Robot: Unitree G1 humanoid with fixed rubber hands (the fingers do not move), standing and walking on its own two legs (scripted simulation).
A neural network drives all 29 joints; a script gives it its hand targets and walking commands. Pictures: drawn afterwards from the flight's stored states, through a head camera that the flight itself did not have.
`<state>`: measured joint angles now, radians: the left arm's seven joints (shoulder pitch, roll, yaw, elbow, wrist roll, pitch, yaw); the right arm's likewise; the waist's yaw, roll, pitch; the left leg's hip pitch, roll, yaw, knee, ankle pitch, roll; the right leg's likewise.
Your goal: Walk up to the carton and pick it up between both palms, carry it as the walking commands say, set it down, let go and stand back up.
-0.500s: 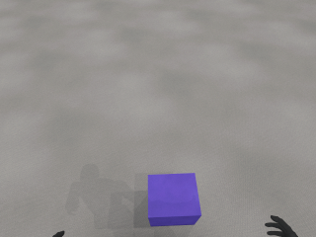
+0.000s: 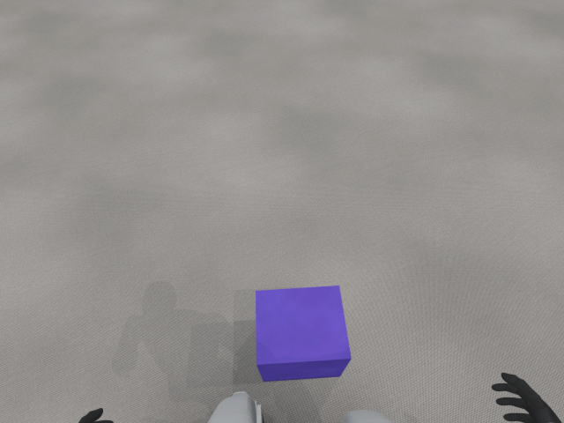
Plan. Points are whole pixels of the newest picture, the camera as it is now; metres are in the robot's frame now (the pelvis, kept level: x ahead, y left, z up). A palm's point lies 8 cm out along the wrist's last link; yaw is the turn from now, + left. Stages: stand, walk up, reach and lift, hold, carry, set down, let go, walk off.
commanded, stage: walk up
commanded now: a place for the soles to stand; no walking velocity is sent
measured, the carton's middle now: (299, 335) +0.39 -0.02 -0.62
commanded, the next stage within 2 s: stand in 0.64 s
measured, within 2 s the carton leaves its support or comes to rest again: neither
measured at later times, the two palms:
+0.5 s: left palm out of the picture +0.09 +0.29 -0.08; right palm out of the picture +0.10 -0.31 -0.08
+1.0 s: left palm out of the picture +0.12 +0.29 -0.08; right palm (521, 404) +0.14 -0.29 -0.07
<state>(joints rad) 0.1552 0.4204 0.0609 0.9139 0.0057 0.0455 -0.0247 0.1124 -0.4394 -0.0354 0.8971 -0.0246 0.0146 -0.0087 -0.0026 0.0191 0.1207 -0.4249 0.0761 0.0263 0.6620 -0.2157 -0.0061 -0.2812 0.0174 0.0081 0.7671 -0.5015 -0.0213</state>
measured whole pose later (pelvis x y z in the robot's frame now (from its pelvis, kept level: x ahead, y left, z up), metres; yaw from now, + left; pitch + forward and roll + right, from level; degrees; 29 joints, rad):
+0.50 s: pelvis -0.01 -0.01 +0.02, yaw +1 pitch -2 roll -1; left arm 0.10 0.38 0.01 1.00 0.00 -0.01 -0.01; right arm 0.09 -0.38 0.01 1.02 0.00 -0.02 0.01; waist -0.01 0.01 0.06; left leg -0.24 0.02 -0.03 0.45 -0.17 -0.01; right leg -0.12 0.00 -0.03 0.41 -0.25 0.00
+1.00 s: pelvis -0.01 +0.00 +0.01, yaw -1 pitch -1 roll +0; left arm 0.13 0.34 0.16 0.61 0.08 0.20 -0.07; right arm 0.08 -0.32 -0.10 0.65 -0.08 0.17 0.08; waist 0.01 -0.03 0.18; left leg -0.30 0.00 0.01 0.53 -0.22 0.00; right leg -0.22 -0.02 0.01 0.55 -0.31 0.02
